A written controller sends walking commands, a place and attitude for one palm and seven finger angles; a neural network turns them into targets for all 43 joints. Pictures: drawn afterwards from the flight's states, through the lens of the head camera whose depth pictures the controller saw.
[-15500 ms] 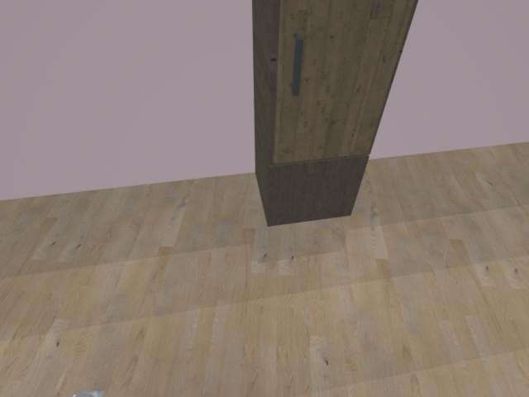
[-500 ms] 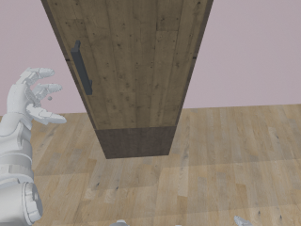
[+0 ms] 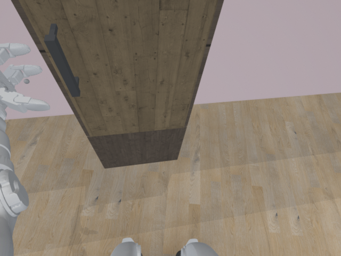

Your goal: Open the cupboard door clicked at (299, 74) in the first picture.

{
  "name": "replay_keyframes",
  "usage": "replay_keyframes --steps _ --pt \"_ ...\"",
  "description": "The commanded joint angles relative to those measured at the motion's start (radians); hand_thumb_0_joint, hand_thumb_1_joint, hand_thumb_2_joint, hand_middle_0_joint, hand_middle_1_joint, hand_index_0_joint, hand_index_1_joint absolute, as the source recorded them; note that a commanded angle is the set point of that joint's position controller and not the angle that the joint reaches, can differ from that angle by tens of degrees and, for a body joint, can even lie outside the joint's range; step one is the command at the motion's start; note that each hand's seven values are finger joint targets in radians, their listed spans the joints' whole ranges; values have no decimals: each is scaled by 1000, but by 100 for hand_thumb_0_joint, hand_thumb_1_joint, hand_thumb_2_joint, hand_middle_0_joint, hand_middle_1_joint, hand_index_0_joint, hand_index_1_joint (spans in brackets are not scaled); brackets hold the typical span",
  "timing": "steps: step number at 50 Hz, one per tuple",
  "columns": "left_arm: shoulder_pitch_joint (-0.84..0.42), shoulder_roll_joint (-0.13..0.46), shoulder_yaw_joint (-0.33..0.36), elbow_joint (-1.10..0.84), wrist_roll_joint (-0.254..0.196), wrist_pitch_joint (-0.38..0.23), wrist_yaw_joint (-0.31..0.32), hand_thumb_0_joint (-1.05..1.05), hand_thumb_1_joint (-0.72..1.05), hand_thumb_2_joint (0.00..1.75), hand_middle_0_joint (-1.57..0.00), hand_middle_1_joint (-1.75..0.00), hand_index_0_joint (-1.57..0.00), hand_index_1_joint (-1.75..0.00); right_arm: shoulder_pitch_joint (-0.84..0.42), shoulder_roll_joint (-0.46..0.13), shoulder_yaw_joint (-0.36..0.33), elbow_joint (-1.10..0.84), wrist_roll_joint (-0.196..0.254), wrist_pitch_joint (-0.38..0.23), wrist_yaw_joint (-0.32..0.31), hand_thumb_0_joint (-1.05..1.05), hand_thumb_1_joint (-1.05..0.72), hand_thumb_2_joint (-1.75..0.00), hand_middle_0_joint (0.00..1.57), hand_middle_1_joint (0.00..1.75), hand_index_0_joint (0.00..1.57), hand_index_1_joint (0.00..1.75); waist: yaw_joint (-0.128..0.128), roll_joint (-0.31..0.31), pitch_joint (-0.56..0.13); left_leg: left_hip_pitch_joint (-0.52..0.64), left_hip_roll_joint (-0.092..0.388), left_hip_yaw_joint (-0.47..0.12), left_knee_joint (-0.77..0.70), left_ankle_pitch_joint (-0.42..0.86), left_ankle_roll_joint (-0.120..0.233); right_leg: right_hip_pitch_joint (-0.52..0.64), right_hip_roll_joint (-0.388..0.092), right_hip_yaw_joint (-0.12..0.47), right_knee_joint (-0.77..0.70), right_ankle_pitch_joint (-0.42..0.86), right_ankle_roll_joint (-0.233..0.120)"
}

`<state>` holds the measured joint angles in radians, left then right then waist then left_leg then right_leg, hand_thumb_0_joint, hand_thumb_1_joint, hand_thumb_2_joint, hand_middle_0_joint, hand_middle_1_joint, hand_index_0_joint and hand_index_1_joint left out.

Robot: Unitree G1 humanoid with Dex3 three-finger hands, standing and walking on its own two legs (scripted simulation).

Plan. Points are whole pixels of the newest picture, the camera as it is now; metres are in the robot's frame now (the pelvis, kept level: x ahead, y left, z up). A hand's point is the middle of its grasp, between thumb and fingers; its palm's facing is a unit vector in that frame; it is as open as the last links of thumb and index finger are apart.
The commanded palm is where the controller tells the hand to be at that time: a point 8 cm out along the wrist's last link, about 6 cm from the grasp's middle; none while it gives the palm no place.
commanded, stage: move the hooked fingers beside the handle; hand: left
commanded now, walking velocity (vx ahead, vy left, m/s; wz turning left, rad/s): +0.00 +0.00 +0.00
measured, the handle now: (65, 64) +0.54 +0.23 +0.10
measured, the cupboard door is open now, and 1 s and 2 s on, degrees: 0 0 0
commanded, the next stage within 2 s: slide the fingers in behind the handle in 0.94 s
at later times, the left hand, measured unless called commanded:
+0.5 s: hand (28, 77) +0.49 +0.30 +0.10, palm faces +0.09 -1.00 +0.00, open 14.0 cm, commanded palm +0.47 +0.33 +0.10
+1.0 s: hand (29, 80) +0.48 +0.29 +0.10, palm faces +0.10 -0.99 -0.01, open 14.0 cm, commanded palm +0.46 +0.33 +0.10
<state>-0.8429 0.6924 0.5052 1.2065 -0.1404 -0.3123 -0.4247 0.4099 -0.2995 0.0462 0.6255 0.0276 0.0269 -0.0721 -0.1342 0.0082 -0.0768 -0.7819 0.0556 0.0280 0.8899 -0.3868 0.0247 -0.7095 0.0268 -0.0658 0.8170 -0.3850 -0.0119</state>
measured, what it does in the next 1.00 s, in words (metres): stands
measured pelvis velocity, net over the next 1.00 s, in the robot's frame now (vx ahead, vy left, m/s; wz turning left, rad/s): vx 0.00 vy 0.01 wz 0.00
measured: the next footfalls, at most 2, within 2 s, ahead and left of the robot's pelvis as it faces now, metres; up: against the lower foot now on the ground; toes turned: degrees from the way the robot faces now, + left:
none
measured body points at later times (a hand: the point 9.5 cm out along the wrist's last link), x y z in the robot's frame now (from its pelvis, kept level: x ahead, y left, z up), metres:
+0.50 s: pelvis +0.01 +0.02 +0.00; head +0.12 +0.05 +0.43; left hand +0.48 +0.35 +0.10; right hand +0.02 -0.26 -0.10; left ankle +0.02 +0.10 -0.69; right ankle +0.00 -0.12 -0.69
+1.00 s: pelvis +0.00 +0.01 +0.00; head +0.11 +0.04 +0.43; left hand +0.47 +0.34 +0.11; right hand +0.03 -0.27 -0.11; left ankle +0.02 +0.10 -0.69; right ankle +0.00 -0.12 -0.69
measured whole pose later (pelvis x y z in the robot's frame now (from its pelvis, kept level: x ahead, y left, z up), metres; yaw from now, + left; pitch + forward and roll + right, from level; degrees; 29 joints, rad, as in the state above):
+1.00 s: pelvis +0.00 +0.01 +0.00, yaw +0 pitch +17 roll -4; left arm -0.87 0.68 0.48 1.21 -0.13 -0.32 -0.39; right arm 0.39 -0.29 0.05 0.60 0.02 0.07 -0.06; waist -0.14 0.01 -0.09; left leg -0.82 0.05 0.01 0.93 -0.41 0.03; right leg -0.74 0.03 -0.08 0.83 -0.40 0.00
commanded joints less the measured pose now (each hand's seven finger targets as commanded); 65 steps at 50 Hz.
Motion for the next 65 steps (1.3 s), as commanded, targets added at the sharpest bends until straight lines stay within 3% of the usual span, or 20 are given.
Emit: replay_keyframes --steps 1,3,5,6,10,16,19,20,22,30,34,36,42,48,50,51,56,61,63,65 --pt "-446 355 43 -185 -12 -50 -3 0 -50 30 -30 -120 -30 -120 134 -186 -67 -62 -4 -12 -18 0 -90 -90 20 30 20 30 -11 120 -395 288 -26 -64 -88 292 18 102 25 51 -91 273 1" --pt "-449 385 61 -183 -3 -57 -1 0 -50 30 -30 -120 -30 -120 141 -187 -68 -63 -6 -5 -19 0 -90 -90 20 30 20 30 -7 145 -412 294 -24 -64 -80 310 16 96 26 52 -84 281 -1" --pt "-490 351 36 -209 -8 -70 -4 0 -50 30 -30 -120 -30 -120 150 -182 -69 -58 -11 -3 -14 0 -90 -90 20 30 20 30 -19 175 -426 341 -22 -71 -71 355 13 72 31 45 -78 298 -4" --pt "-461 385 66 -182 -6 -67 -3 0 -50 30 -30 -120 -30 -120 158 -189 -70 -56 -11 2 -14 0 -90 -90 20 30 20 30 -10 154 -446 340 -19 -73 -68 362 11 75 33 44 -78 300 -2" --pt "-420 352 36 -123 -1 -42 -18 0 -50 30 -30 -120 -30 -120 163 -188 -64 -66 -13 16 -12 0 -90 -90 20 30 20 30 -14 149 -398 306 -20 -69 -70 347 14 57 34 39 -78 287 -4" --pt "-418 354 68 -254 -20 -69 -8 0 -50 30 -30 -120 -30 -120 174 -187 -77 -73 -21 30 -1 0 -90 -90 20 30 20 30 8 207 -513 447 -4 -92 -56 503 -6 28 43 19 -58 326 -9" --pt "-412 296 32 -243 -21 -55 1 0 -50 30 -30 -120 -30 -120 167 -181 -77 -70 -20 37 7 0 -90 -90 20 30 20 30 -4 184 -457 431 -4 -92 -63 473 -5 12 44 12 -67 305 -6" --pt "-392 330 66 -239 -21 -55 10 0 -50 30 -30 -120 -30 -120 168 -184 -79 -71 -21 37 4 0 -90 -90 20 30 20 30 6 165 -453 417 -6 -90 -61 482 0 30 45 14 -66 318 -9" --pt "-410 304 36 -289 -8 -57 20 0 -50 30 -30 -120 -30 -120 158 -176 -76 -77 -19 41 8 0 -90 -90 20 30 20 30 9 233 -470 450 -6 -94 -65 517 -11 19 41 13 -62 321 -9" --pt "-388 252 16 -278 -20 -59 33 0 -50 30 -30 -120 -30 -120 142 -172 -76 -75 -17 41 12 0 -90 -90 20 30 20 30 -2 188 -419 450 -4 -98 -69 508 -11 15 43 9 -69 314 -11" --pt "-389 251 3 -232 -18 -54 31 0 -50 30 -30 -120 -30 -120 125 -174 -72 -80 -12 39 6 0 -90 -90 20 30 20 30 -8 143 -381 380 -12 -88 -79 399 -2 32 38 17 -77 288 -8" --pt "-428 256 4 -259 -14 -69 34 0 -50 30 -30 -120 -30 -120 127 -173 -71 -75 -15 35 6 0 -90 -90 20 30 20 30 -8 177 -420 416 -12 -95 -73 423 -7 21 37 17 -68 290 -10" --pt "-417 248 -7 -218 -17 -71 25 0 -50 30 -30 -120 -30 -120 118 -172 -67 -75 -12 31 4 0 -90 -90 20 30 20 30 -10 159 -399 373 -17 -88 -71 370 -2 30 35 21 -70 273 -9" --pt "-473 281 -2 -221 -10 -73 31 0 -50 30 -30 -120 -30 -120 120 -177 -65 -69 -11 24 -4 0 -90 -90 20 30 20 30 -21 171 -401 349 -19 -89 -71 307 3 21 30 30 -76 236 -7" --pt "-492 310 14 -209 -11 -75 33 0 -50 30 -30 -120 -30 -120 127 -181 -62 -64 -12 22 -7 0 -90 -90 20 30 20 30 -29 128 -395 314 -20 -89 -67 287 11 45 31 35 -77 236 -6" --pt "-495 317 15 -218 -5 -79 32 0 -50 30 -30 -120 -30 -120 125 -181 -64 -65 -11 21 -8 0 -90 -90 20 30 20 30 -24 160 -425 331 -21 -87 -67 295 8 41 30 37 -74 239 -4" --pt "-493 259 -27 -212 -7 -70 34 0 -50 30 -30 -120 -30 -120 137 -176 -63 -59 -14 18 -4 0 -90 -90 20 30 20 30 -29 180 -428 348 -19 -90 -66 304 6 22 32 32 -75 235 -5" --pt "-436 275 11 -239 -12 -61 52 0 -50 30 -30 -120 -30 -120 149 -172 -68 -65 -16 22 5 0 -90 -90 20 30 20 30 -6 158 -472 345 -20 -75 -62 365 10 80 34 34 -69 306 -3" --pt "-387 290 32 -225 -8 -55 62 0 -50 30 -30 -120 -30 -120 148 -170 -69 -73 -15 27 9 0 -90 -90 20 30 20 30 9 138 -441 309 -22 -66 -66 359 12 107 35 37 -71 321 -3" --pt "-416 251 2 -272 -5 -63 73 0 -50 30 -30 -120 -30 -120 146 -165 -72 -77 -16 28 12 0 -90 -90 20 30 20 30 -6 141 -443 326 -23 -63 -65 369 16 103 37 37 -72 331 -2"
